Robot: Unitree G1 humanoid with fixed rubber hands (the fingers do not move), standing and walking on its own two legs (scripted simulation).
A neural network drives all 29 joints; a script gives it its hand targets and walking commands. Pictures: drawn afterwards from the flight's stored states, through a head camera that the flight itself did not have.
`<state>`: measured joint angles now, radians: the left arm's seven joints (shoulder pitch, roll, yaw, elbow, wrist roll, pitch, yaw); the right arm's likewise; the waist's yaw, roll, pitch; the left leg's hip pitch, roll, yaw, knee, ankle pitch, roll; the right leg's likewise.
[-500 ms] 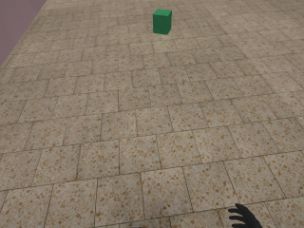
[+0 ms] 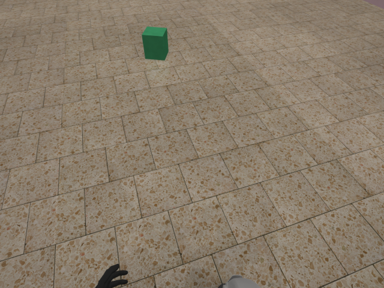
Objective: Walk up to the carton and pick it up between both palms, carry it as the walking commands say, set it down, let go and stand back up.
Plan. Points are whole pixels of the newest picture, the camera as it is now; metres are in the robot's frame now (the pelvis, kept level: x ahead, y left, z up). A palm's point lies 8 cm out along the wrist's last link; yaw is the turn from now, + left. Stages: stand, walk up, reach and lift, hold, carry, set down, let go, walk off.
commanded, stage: walk up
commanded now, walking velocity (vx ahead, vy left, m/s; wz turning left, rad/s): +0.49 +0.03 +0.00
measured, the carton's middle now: (155, 43) +2.49 +0.13 -0.65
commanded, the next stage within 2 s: none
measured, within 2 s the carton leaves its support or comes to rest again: neither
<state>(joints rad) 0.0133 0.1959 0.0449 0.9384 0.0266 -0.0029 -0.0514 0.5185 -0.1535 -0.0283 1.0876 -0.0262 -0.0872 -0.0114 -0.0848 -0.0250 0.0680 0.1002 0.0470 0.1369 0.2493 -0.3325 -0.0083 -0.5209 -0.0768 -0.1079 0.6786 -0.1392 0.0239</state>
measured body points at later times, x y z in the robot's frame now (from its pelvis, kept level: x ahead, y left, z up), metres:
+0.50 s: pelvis +0.24 +0.02 +0.01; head +0.27 +0.00 +0.45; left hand +0.12 +0.25 -0.12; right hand +0.39 -0.21 -0.14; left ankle +0.37 +0.19 -0.70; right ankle +0.15 -0.12 -0.74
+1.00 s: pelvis +0.48 +0.07 +0.01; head +0.50 +0.09 +0.46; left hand +0.63 +0.29 -0.13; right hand +0.39 -0.17 -0.12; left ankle +0.40 +0.18 -0.74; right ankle +0.62 -0.10 -0.68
